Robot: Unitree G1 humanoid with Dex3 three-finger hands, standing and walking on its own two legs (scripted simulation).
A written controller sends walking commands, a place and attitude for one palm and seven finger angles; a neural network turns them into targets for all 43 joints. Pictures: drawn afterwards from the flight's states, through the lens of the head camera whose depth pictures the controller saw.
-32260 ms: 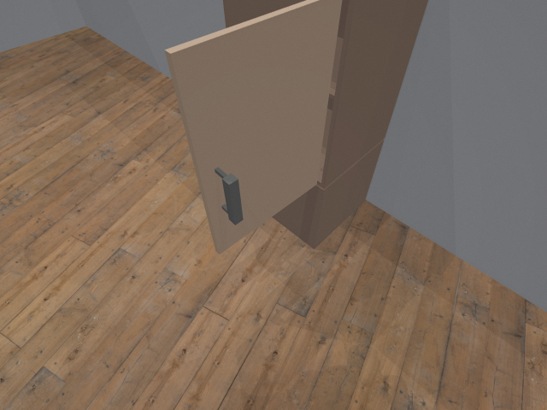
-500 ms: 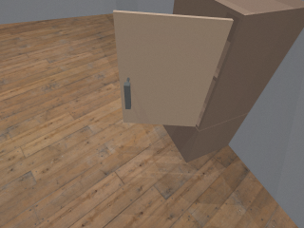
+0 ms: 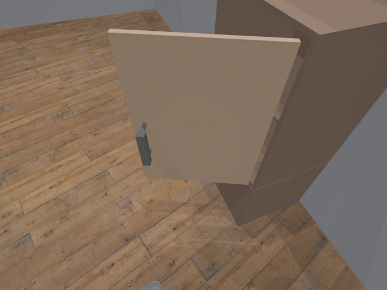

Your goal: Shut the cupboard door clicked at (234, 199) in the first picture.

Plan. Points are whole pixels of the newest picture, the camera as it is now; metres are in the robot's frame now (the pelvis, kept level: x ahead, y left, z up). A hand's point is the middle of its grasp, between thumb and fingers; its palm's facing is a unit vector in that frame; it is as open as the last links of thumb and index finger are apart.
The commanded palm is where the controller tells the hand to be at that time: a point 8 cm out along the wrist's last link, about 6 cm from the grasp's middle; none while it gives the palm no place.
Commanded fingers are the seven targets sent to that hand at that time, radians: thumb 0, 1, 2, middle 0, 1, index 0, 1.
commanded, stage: come to a stop and stand still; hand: left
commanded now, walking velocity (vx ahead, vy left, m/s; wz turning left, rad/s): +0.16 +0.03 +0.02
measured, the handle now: (145, 144) +0.55 +0.19 -0.10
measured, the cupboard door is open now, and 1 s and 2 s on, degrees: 64 64 64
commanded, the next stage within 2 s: look again from close up in 1.42 s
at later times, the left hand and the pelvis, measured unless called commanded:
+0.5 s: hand out of the picture +0.10 +0.19 -0.18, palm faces +0.02 -0.96 -0.29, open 7.4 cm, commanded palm none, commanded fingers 0.00 0.90 0.90 -0.20 -0.30 -0.20 -0.30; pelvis +0.06 -0.01 -0.01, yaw -1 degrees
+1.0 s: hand out of the picture +0.05 +0.21 -0.19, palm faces +0.05 -0.98 -0.17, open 7.4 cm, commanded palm none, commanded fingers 0.00 0.90 0.90 -0.20 -0.30 -0.20 -0.30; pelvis +0.03 +0.03 +0.00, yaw -1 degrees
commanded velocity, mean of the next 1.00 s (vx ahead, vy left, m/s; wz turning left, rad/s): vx -0.07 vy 0.02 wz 0.00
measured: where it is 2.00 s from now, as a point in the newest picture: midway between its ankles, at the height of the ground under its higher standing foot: outside the picture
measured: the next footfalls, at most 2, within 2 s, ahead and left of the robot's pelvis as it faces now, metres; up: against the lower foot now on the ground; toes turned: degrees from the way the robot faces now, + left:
left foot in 0.12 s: +0.15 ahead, +0.11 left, +0.00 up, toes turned +7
left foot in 0.86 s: +0.08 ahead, +0.13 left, +0.00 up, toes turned +5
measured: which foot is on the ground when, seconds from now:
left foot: up 0.00-0.10, down 0.12-0.48, up 0.50-0.84, down 0.86-1.00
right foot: down 0.00-1.00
